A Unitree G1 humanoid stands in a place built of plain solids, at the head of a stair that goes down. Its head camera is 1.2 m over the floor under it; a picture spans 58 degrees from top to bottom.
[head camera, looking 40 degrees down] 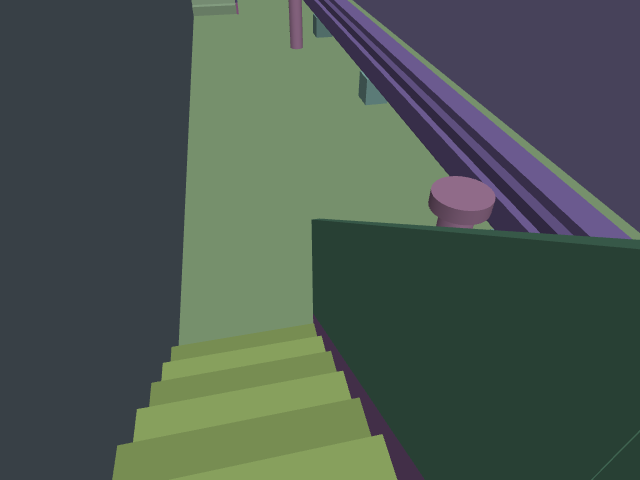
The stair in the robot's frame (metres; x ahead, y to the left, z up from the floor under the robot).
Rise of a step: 0.19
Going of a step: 0.27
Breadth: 1.03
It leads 12 degrees to the left of straight ahead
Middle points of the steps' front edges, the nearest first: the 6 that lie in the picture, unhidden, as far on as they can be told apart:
0.66 0.27 -0.39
0.93 0.33 -0.58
1.19 0.38 -0.77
1.45 0.44 -0.97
1.71 0.49 -1.16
1.97 0.55 -1.35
